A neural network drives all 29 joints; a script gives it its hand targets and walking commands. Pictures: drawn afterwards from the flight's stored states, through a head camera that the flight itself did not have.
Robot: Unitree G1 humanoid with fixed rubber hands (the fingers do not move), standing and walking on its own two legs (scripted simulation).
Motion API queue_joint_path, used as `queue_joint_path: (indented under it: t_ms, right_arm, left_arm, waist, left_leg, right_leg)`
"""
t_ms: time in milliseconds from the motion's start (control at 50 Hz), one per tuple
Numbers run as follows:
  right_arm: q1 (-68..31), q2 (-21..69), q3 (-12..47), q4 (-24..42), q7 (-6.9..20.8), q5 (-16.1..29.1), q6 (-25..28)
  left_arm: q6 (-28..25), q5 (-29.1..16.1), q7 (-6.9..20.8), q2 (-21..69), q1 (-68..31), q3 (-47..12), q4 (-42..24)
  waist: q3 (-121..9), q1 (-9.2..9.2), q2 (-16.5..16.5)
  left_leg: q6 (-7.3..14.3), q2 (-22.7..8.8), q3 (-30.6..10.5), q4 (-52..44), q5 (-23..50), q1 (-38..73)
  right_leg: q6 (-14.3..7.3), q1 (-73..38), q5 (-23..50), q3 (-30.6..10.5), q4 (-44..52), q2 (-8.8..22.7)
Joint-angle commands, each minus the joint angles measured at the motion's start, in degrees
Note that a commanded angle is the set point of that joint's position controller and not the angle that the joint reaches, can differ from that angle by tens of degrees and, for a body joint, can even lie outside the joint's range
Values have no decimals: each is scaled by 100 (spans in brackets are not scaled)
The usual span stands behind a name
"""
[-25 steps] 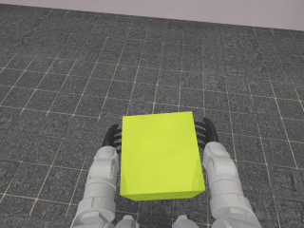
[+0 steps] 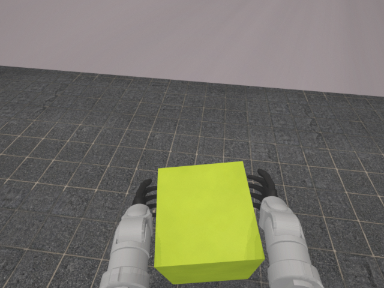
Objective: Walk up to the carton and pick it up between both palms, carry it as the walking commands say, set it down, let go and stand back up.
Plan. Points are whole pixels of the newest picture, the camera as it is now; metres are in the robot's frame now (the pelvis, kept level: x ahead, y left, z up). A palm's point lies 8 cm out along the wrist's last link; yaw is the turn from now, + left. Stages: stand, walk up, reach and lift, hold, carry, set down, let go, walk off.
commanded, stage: reach and lift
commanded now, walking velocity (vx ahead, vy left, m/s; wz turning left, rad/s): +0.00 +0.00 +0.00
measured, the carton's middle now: (205, 226) +0.31 -0.01 -0.07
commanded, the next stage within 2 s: hold in 1.44 s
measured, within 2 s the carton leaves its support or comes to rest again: neither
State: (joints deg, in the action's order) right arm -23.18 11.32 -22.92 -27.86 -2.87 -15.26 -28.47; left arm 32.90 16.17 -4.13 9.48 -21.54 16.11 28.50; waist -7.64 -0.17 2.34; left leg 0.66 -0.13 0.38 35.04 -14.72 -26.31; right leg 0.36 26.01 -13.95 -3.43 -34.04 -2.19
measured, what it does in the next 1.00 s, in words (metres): stands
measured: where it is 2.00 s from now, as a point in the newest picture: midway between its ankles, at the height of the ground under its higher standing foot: outside the picture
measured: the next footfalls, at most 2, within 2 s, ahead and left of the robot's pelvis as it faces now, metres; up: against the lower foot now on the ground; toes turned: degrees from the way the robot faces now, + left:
none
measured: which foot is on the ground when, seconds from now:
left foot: down 0.00-1.00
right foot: down 0.00-1.00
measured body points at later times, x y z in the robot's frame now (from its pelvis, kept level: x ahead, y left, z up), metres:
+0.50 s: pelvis -0.01 +0.00 +0.01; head -0.05 +0.01 +0.46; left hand +0.31 +0.14 +0.04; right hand +0.32 -0.15 +0.06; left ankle +0.03 +0.11 -0.73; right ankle +0.03 -0.12 -0.73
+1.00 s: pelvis -0.01 +0.00 +0.01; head -0.05 +0.01 +0.46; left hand +0.31 +0.14 +0.04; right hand +0.32 -0.15 +0.06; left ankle +0.03 +0.11 -0.73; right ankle +0.03 -0.12 -0.73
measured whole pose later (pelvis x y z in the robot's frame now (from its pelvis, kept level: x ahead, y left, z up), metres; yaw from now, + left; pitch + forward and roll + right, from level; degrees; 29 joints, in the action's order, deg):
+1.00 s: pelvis -0.01 +0.00 +0.01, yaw +0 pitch -1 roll +0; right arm -23.1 11.2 -22.3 -23.0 -2.6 -16.2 -38.9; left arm 43.4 16.2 -5.2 10.0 -21.6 13.4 23.9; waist -6.3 -0.2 1.3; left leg 0.5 -0.1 0.3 29.4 -12.3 -16.5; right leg 0.4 16.1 -11.5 -3.5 -28.2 -2.0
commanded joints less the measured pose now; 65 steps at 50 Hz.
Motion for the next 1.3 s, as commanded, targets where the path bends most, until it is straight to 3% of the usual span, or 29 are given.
queue_joint_path:
  t_ms: [0, 40, 60, 80, 100, 140, 160, 180, 200, 260, 320, 360, 380, 440, 500, 520, 540, 600, 620, 740, 760, 780, 860, 900, 980, 1040, 1120, 1140, 1280]
  right_arm:
    - [-2406, 6342, 3605, -239, 1601, 1247, -375]
    - [-2331, 6417, 3727, -156, 1599, 1337, -492]
    - [-2385, 6320, 3733, -106, 1594, 1385, -574]
    - [-2466, 6211, 3670, -38, 1579, 1344, -612]
    - [-2511, 6186, 3704, 9, 1585, 1368, -690]
    - [-2514, 6112, 3562, -60, 1588, 1283, -759]
    - [-2776, 6259, 3742, 179, 1600, 1466, -818]
    - [-2646, 6256, 3667, 68, 1594, 1411, -893]
    - [-2698, 6250, 3710, 165, 1599, 1497, -939]
    - [-2675, 6284, 3763, 252, 1609, 1481, -1082]
    - [-2659, 5892, 3358, -25, 1631, 1264, -1206]
    - [-2976, 5978, 3365, -201, 1696, 1274, -1238]
    - [-3382, 6016, 3579, 190, 1704, 1460, -1130]
    - [-3426, 6097, 3569, 28, 1698, 1442, -1136]
    - [-3367, 6154, 3553, -141, 1733, 1415, -1159]
    - [-3538, 6198, 3721, 137, 1718, 1555, -1109]
    - [-3289, 6069, 3610, -8, 1731, 1480, -1153]
    - [-3479, 6163, 3827, 289, 1731, 1542, -1123]
    - [-3212, 6217, 3789, 158, 1732, 1531, -1160]
    - [-3384, 6125, 3718, 162, 1740, 1490, -1171]
    - [-3288, 6184, 3765, 154, 1767, 1534, -1156]
    - [-3204, 6194, 3779, 131, 1766, 1510, -1198]
    - [-3235, 6035, 3765, 388, 1768, 1523, -1150]
    - [-3144, 6135, 3890, 374, 1756, 1500, -1194]
    - [-2744, 6200, 3662, -9, 1761, 1399, -1274]
    - [-2996, 6145, 3851, 404, 1787, 1526, -1187]
    - [-2658, 6173, 3818, 310, 1807, 1491, -1284]
    - [-2716, 6054, 3830, 439, 1793, 1518, -1263]
    - [-2561, 6169, 3875, 491, 1809, 1517, -1285]
  left_arm:
    - [-255, -1486, 1742, 5652, -4045, -3550, -1089]
    - [-149, -1662, 1744, 5687, -4149, -3686, -1271]
    - [-27, -1583, 1732, 5742, -3952, -3632, -1172]
    - [33, -1583, 1740, 5612, -3903, -3529, -995]
    - [128, -1521, 1752, 5642, -3872, -3411, -876]
    - [169, -1590, 1751, 5614, -4029, -3392, -1010]
    - [226, -1684, 1770, 5689, -4093, -3511, -1144]
    - [278, -1672, 1762, 5642, -4188, -3522, -1156]
    - [348, -1715, 1756, 5635, -4244, -3654, -1280]
    - [456, -1823, 1783, 5704, -4391, -3731, -1502]
    - [616, -1594, 1738, 5711, -3980, -3228, -952]
    - [585, -1543, 1767, 5591, -4326, -2988, -931]
    - [544, -1625, 1770, 5670, -4494, -3110, -974]
    - [541, -1683, 1779, 5783, -4679, -3122, -983]
    - [498, -1676, 1743, 5650, -4840, -3091, -1085]
    - [499, -1707, 1740, 5762, -4676, -3176, -1074]
    - [531, -1761, 1717, 5862, -4650, -3262, -1083]
    - [496, -1772, 1727, 5783, -4574, -3241, -1152]
    - [525, -1773, 1718, 5865, -4522, -3346, -1248]
    - [569, -1655, 1729, 5796, -4402, -3102, -910]
    - [525, -1705, 1731, 5739, -4514, -3252, -1203]
    - [537, -1755, 1722, 5723, -4519, -3262, -1279]
    - [568, -1745, 1721, 5908, -4293, -3311, -1223]
    - [547, -1817, 1720, 5829, -4489, -3387, -1407]
    - [586, -1739, 1745, 5709, -4319, -3309, -1350]
    - [578, -1818, 1738, 5939, -4256, -3461, -1410]
    - [659, -1764, 1756, 5931, -3947, -3407, -1363]
    - [693, -1732, 1756, 5947, -3787, -3445, -1267]
    - [630, -1832, 1756, 5827, -4012, -3607, -1780]
  waist:
    - [-1862, 121, -593]
    - [-2121, 147, -516]
    - [-1963, 87, -689]
    - [-1813, 171, -534]
    - [-1621, 83, -559]
    - [-1503, 216, -523]
    - [-1653, 135, -568]
    - [-1560, 196, -459]
    - [-1519, 213, -625]
    - [-1758, 214, -628]
    - [-1122, 242, -506]
    - [-1005, 124, -387]
    - [-1275, 69, -473]
    - [-1278, 87, -438]
    - [-1333, -1, -471]
    - [-1554, -27, -558]
    - [-1524, 68, -541]
    - [-1637, -41, -319]
    - [-1720, 38, -436]
    - [-1441, -55, -386]
    - [-1634, -39, -494]
    - [-1613, -57, -351]
    - [-1788, -17, -560]
    - [-1721, -22, -343]
    - [-1507, -8, -488]
    - [-1801, -14, -501]
    - [-1699, -6, -457]
    - [-1678, -11, -600]
    - [-1939, 5, -420]
  left_leg:
    - [-16, 410, -557, -757, 1388, 2287]
    - [-37, 384, -573, -825, 1583, 2444]
    - [-57, 407, -555, -899, 1566, 2570]
    - [-24, 388, -574, -947, 1378, 2410]
    - [-37, 393, -511, -981, 1128, 2353]
    - [-56, 351, -556, -1062, 1074, 2306]
    - [-42, 373, -558, -1083, 1060, 2429]
    - [-46, 366, -553, -1124, 1072, 2430]
    - [-74, 381, -520, -1157, 1147, 2460]
    - [-105, 394, -514, -1205, 1193, 2532]
    - [-114, 369, -508, -1275, 755, 2342]
    - [-68, 386, -454, -1280, 311, 2221]
    - [-79, 389, -423, -1257, 270, 2219]
    - [-104, 431, -333, -1148, 103, 2136]
    - [-97, 377, -347, -1179, 148, 2123]
    - [-96, 402, -335, -1133, 378, 2207]
    - [-132, 354, -407, -1184, 506, 2264]
    - [-83, 364, -364, -1113, 631, 2385]
    - [-108, 392, -364, -1136, 797, 2452]
    - [-91, 358, -386, -1174, 577, 2338]
    - [-104, 377, -372, -1167, 724, 2377]
    - [-102, 367, -372, -1169, 785, 2423]
    - [-136, 370, -408, -1142, 813, 2492]
    - [-96, 353, -426, -1149, 814, 2483]
    - [-85, 369, -410, -1187, 912, 2521]
    - [-114, 366, -428, -1138, 1094, 2653]
    - [-119, 385, -406, -1190, 1188, 2615]
    - [-128, 363, -422, -1215, 1146, 2612]
    - [-102, 384, -437, -1172, 1200, 2649]
  right_leg:
    - [25, -1771, 1346, -316, 617, -253]
    - [46, -2045, 1608, -289, 665, -252]
    - [31, -2052, 1530, -264, 728, -251]
    - [53, -2079, 1401, -240, 782, -253]
    - [60, -2052, 1164, -216, 836, -227]
    - [33, -1922, 1109, -178, 889, -243]
    - [53, -1991, 1047, -155, 947, -221]
    - [51, -1956, 1118, -159, 977, -225]
    - [55, -2035, 1212, -127, 990, -247]
    - [67, -2220, 1287, -141, 1050, -254]
    - [14, -1925, 801, -121, 1127, -211]
    - [42, -1867, 312, -110, 1193, -176]
    - [47, -2000, 352, -154, 1147, -171]
    - [-17, -1844, 109, -195, 1155, -91]
    - [7, -1911, 146, -190, 1107, -152]
    - [20, -1990, 409, -205, 1066, -141]
    - [-6, -1954, 500, -166, 1032, -190]
    - [53, -2000, 604, -197, 1062, -167]
    - [39, -2016, 777, -168, 1051, -188]
    - [40, -1920, 502, -180, 1102, -179]
    - [45, -2003, 694, -190, 1089, -184]
    - [59, -2007, 764, -184, 1067, -189]
    - [24, -1979, 736, -181, 1055, -209]
    - [48, -1977, 753, -189, 1055, -202]
    - [45, -1952, 849, -215, 1130, -180]
    - [27, -1939, 949, -172, 1082, -207]
    - [20, -2068, 1190, -152, 1098, -208]
    - [15, -2094, 1120, -168, 1101, -206]
    - [24, -2157, 1200, -164, 1081, -218]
